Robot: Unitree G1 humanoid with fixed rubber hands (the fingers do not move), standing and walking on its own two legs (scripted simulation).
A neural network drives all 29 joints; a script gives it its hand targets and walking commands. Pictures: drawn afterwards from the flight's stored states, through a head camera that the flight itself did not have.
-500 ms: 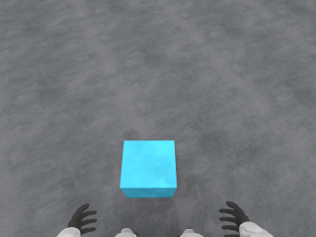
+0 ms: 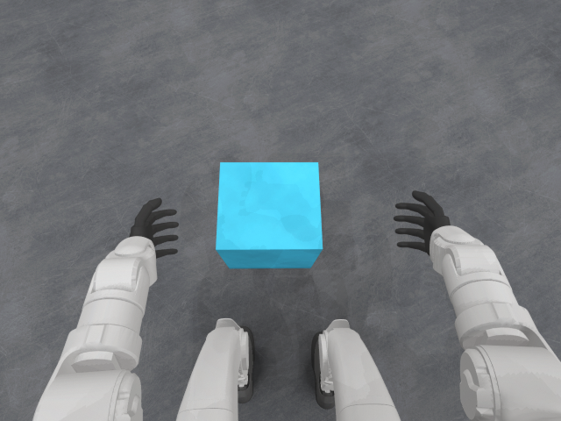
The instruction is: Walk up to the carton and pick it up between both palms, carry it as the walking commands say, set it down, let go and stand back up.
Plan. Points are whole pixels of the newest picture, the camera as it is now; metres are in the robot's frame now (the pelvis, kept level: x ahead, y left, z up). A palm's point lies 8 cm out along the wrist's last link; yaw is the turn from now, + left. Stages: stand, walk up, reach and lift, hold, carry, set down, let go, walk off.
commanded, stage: reach and lift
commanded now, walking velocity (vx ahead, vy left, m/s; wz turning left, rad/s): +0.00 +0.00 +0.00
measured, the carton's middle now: (269, 220) +0.54 +0.02 -0.54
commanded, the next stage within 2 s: none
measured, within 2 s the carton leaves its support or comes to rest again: neither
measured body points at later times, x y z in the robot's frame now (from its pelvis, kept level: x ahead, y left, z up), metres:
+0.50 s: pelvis +0.02 -0.01 -0.03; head +0.31 +0.00 +0.32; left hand +0.52 +0.24 -0.13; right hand +0.52 -0.23 -0.13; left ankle +0.10 +0.11 -0.65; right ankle +0.08 -0.13 -0.65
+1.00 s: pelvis +0.02 -0.01 -0.09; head +0.34 +0.00 +0.22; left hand +0.54 +0.24 -0.21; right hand +0.55 -0.22 -0.21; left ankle +0.10 +0.11 -0.65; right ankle +0.08 -0.13 -0.65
